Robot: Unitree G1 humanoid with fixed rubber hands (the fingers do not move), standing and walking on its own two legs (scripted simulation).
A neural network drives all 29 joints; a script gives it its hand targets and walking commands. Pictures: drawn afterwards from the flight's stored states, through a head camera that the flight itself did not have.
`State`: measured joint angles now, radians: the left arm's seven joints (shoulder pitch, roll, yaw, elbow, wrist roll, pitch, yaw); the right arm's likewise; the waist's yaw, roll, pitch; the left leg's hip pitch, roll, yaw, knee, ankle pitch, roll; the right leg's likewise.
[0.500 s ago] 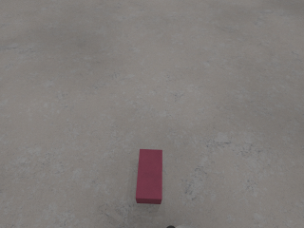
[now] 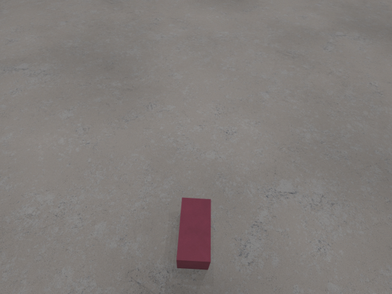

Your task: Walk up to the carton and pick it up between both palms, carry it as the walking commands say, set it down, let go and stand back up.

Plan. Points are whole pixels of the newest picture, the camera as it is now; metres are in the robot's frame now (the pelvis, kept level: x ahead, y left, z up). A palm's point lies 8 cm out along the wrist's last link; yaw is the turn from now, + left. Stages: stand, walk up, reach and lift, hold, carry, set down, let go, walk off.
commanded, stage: walk up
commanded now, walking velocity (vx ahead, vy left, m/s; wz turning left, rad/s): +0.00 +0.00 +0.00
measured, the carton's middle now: (194, 232) +0.47 -0.02 -0.69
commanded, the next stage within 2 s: stand in 1.52 s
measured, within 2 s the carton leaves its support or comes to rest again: neither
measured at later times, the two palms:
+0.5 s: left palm out of the picture +0.08 +0.18 -0.14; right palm out of the picture -0.03 -0.30 -0.13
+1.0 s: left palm out of the picture +0.08 +0.16 -0.14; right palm out of the picture +0.01 -0.32 -0.14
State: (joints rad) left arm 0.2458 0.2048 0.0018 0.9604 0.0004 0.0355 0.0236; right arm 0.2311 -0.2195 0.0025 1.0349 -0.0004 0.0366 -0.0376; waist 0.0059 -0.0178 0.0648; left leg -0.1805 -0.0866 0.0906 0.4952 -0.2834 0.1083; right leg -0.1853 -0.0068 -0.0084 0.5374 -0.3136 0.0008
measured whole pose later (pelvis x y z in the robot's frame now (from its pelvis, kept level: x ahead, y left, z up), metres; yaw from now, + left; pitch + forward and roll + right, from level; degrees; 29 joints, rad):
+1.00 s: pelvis +0.02 -0.07 -0.01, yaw -3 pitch -2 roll +0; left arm 0.23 0.18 0.00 0.96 0.00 0.03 0.01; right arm 0.27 -0.22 0.00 1.05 0.00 0.04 -0.04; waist -0.01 -0.02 0.06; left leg -0.18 0.03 0.10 0.59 -0.38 0.02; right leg -0.27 -0.01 0.01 0.60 -0.30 0.01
